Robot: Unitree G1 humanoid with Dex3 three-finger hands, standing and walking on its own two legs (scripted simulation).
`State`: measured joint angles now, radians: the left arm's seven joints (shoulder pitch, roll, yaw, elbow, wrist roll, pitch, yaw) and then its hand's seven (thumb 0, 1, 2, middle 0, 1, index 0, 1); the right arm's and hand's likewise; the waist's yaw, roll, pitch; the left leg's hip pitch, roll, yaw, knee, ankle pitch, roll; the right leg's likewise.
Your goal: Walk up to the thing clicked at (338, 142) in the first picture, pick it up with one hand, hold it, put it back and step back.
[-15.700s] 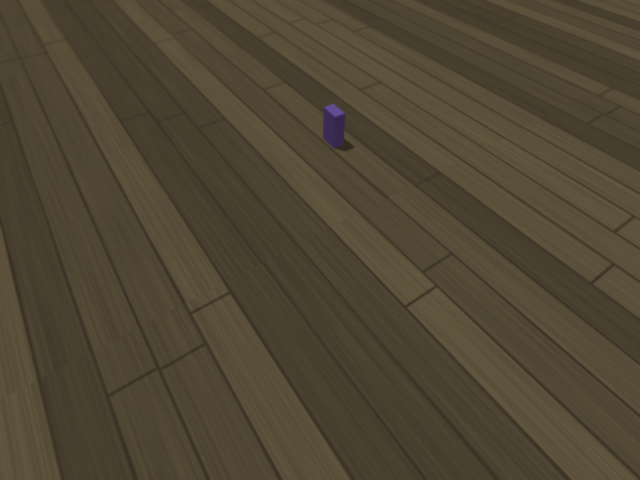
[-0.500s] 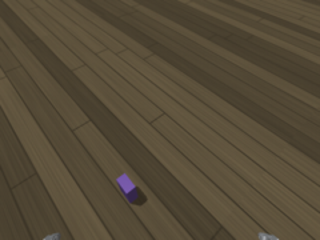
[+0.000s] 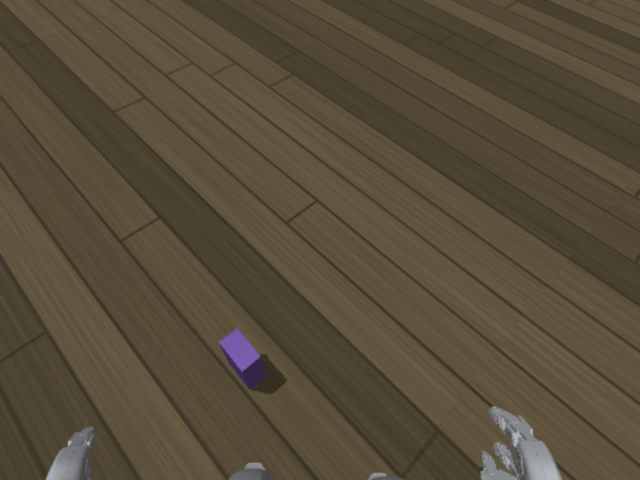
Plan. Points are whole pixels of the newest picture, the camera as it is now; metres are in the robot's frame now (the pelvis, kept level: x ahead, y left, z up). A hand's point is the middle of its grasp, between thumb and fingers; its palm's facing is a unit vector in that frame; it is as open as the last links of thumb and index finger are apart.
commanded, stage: go down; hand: left
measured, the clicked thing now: (243, 360) +0.46 +0.18 -0.64
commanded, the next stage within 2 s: none
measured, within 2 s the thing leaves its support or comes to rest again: neither
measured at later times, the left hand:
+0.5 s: hand out of the picture +0.14 +0.27 -0.14, palm faces +0.11 -0.94 -0.33, open 16.7 cm
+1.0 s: hand (113, 427) +0.23 +0.32 -0.22, palm faces +0.21 -0.95 -0.22, open 16.8 cm
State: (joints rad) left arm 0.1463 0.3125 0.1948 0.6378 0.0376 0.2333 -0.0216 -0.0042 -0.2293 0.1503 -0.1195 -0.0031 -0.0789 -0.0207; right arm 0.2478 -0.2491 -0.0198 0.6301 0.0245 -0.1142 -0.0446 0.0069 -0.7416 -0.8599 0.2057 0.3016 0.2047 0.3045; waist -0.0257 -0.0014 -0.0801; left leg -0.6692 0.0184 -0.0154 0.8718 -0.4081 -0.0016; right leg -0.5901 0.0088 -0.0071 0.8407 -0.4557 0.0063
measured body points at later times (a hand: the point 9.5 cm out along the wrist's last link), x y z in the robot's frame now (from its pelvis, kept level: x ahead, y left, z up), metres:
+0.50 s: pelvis +0.00 +0.00 -0.04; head +0.07 +0.02 +0.41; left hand +0.13 +0.32 -0.12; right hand +0.16 -0.25 -0.11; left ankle +0.01 +0.12 -0.70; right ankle -0.03 -0.13 -0.70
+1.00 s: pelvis -0.05 +0.00 -0.13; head +0.09 +0.03 +0.29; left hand +0.22 +0.37 -0.20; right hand +0.13 -0.27 -0.21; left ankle +0.01 +0.12 -0.70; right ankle -0.03 -0.13 -0.70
